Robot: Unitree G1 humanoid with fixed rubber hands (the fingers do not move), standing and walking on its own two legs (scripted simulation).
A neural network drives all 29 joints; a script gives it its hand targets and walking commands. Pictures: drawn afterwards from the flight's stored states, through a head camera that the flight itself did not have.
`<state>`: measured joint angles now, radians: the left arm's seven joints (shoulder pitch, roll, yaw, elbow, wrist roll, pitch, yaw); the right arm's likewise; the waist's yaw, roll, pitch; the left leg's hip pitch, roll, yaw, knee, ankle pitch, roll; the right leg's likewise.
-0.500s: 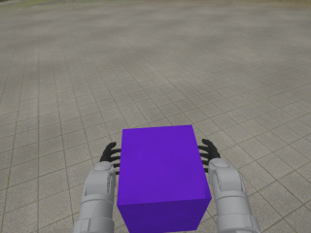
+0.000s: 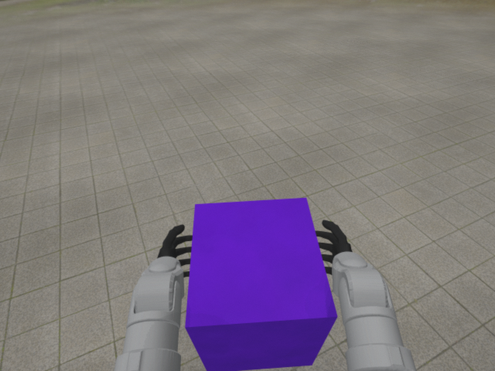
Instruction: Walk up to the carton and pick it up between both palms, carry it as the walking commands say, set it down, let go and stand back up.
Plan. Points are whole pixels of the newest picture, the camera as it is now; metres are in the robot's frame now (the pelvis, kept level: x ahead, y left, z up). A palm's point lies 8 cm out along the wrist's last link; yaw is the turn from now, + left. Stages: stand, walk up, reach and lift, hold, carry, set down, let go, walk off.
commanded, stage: carry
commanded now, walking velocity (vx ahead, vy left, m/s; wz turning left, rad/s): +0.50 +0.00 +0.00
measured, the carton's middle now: (255, 287) +0.29 +0.00 -0.02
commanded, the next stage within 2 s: none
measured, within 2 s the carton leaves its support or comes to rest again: neither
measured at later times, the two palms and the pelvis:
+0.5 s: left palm (190, 195) +0.43 +0.13 +0.09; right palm (337, 194) +0.43 -0.16 +0.08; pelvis +0.16 -0.02 +0.00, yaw +0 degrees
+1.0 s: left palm (209, 137) +0.65 +0.11 +0.08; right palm (324, 141) +0.63 -0.18 +0.08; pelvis +0.37 -0.02 -0.01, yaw -3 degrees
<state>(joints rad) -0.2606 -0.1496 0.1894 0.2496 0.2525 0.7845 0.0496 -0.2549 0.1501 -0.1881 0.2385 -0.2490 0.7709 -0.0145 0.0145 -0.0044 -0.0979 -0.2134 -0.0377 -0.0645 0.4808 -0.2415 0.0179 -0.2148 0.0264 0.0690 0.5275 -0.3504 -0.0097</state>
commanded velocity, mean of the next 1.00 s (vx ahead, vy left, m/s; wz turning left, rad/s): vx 0.30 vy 0.00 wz -0.14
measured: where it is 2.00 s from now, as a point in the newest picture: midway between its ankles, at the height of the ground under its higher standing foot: (282, 252)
